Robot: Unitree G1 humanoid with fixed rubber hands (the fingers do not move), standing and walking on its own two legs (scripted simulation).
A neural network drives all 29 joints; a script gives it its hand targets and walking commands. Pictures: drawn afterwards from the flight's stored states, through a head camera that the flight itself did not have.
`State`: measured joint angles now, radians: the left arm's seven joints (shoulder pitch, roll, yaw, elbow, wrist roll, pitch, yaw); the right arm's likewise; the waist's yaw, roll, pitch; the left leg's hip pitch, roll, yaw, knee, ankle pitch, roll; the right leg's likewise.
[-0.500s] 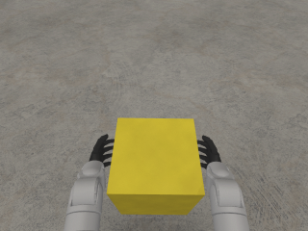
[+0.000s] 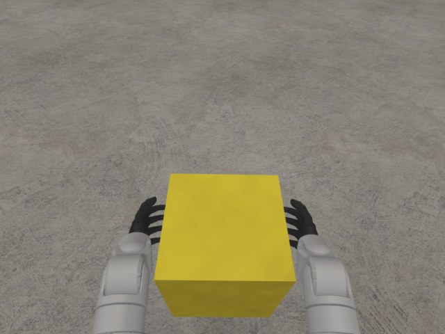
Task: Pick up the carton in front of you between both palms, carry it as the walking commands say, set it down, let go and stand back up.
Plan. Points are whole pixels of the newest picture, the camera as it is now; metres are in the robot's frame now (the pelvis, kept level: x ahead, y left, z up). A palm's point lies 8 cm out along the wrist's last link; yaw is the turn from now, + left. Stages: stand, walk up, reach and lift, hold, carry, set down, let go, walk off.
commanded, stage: carry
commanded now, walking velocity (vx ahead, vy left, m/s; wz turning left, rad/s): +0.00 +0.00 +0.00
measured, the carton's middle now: (222, 249) +0.31 +0.00 -0.04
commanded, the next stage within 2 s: hold in 1.54 s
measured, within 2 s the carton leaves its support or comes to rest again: neither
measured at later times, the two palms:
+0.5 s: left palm (144, 250) +0.27 +0.14 +0.03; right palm (312, 253) +0.27 -0.16 +0.03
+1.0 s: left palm (131, 281) +0.21 +0.15 +0.04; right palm (316, 282) +0.21 -0.15 +0.04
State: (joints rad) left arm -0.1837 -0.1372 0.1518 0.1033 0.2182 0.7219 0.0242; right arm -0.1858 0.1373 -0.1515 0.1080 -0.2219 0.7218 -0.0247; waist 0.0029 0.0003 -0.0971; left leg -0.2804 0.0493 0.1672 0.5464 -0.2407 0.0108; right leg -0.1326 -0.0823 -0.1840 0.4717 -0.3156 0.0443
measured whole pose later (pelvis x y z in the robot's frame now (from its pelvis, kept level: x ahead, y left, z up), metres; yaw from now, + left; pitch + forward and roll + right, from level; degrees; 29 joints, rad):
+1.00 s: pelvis -0.08 +0.00 -0.01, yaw +0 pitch +1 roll +0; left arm -0.22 -0.14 0.18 0.17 0.24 0.73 0.02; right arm -0.22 0.14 -0.18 0.17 -0.24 0.73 -0.02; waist 0.00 0.00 -0.09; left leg -0.31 0.06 0.17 0.49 -0.20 0.02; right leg -0.19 -0.08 -0.20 0.49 -0.31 0.01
